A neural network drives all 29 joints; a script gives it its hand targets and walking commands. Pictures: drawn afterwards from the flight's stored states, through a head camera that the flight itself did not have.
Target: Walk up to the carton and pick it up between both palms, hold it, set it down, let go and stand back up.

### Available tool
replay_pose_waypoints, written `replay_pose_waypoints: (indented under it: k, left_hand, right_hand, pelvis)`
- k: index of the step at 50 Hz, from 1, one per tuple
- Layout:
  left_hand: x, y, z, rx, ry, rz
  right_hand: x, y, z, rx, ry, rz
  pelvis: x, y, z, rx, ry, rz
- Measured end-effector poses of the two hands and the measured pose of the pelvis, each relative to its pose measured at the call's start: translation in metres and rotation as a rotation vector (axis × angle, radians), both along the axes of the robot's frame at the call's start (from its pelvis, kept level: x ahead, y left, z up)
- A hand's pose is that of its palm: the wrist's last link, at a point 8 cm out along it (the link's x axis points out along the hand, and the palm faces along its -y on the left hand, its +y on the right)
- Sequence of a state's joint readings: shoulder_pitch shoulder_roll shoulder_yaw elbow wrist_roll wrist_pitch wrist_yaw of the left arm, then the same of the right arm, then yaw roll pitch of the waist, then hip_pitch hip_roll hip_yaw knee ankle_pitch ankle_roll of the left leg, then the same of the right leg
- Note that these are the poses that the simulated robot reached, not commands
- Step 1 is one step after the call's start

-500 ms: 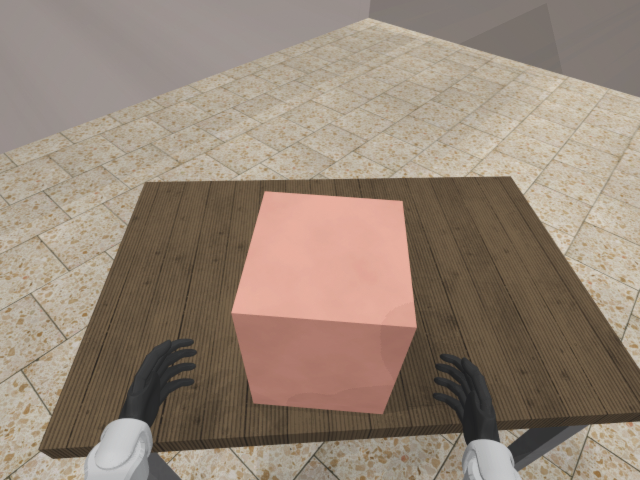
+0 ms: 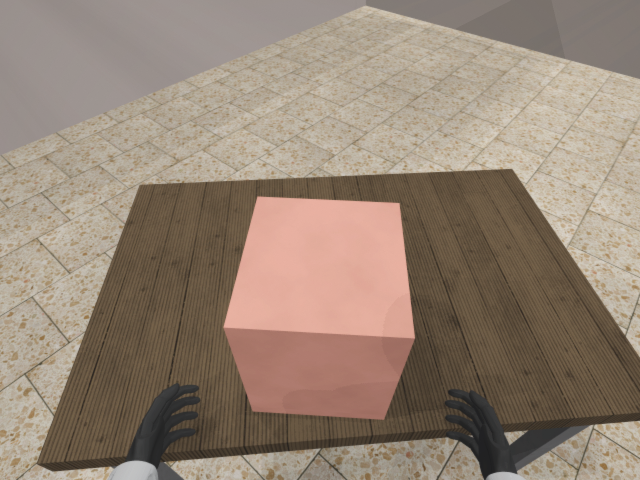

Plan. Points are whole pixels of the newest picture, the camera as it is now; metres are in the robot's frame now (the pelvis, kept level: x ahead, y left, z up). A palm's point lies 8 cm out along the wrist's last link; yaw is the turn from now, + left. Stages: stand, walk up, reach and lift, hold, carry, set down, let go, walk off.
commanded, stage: set down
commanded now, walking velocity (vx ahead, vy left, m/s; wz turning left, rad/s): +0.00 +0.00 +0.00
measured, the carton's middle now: (322, 311) +0.35 +0.03 -0.01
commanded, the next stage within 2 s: let go in 0.36 s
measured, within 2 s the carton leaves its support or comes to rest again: neither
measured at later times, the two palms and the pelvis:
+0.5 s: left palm (159, 450) +0.17 +0.22 -0.05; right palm (503, 460) +0.17 -0.20 -0.06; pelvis +0.00 -0.01 +0.00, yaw +0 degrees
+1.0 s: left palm (158, 452) +0.17 +0.23 -0.05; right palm (505, 457) +0.18 -0.21 -0.06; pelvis -0.01 +0.00 +0.00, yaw +0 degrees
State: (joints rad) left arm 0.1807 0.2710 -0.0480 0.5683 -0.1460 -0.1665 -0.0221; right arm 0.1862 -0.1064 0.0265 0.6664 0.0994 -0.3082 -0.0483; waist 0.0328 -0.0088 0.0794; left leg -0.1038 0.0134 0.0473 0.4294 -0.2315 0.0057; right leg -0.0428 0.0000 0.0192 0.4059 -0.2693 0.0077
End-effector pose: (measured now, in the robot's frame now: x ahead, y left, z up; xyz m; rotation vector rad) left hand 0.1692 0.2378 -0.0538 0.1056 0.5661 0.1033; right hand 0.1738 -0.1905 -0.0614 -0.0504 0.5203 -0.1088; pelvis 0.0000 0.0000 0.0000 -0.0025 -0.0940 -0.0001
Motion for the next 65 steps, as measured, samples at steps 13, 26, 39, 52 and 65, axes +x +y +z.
replay_pose_waypoints:
  k: [13, 26, 39, 52, 65]
  left_hand:
    - [-0.004, -0.008, -0.003, 0.013, 0.07, 0.008]
    - [0.002, -0.013, 0.002, 0.078, 0.146, 0.004]
    - [0.005, -0.015, 0.004, 0.098, 0.185, 0.006]
    - [-0.004, -0.01, 0.0, 0.091, 0.101, -0.028]
    - [-0.02, -0.003, -0.003, 0.072, 0.051, -0.045]
  right_hand:
    - [-0.002, -0.01, 0.0, -0.044, 0.032, 0.046]
    - [0.001, -0.013, 0.0, -0.05, 0.039, 0.085]
    - [0.003, -0.015, 0.002, -0.061, 0.061, 0.115]
    - [0.004, -0.016, 0.002, -0.068, 0.066, 0.126]
    - [-0.006, -0.018, 0.002, -0.099, 0.089, 0.1]
  pelvis:
    - [0.007, -0.005, 0.002, 0.003, -0.018, 0.0]
    - [-0.001, -0.009, 0.003, 0.005, -0.029, 0.0]
    - [-0.008, -0.009, 0.003, 0.007, -0.035, 0.002]
    - [-0.007, -0.004, -0.001, 0.0, 0.03, 0.005]
    - [-0.014, 0.008, -0.004, -0.006, 0.04, 0.008]
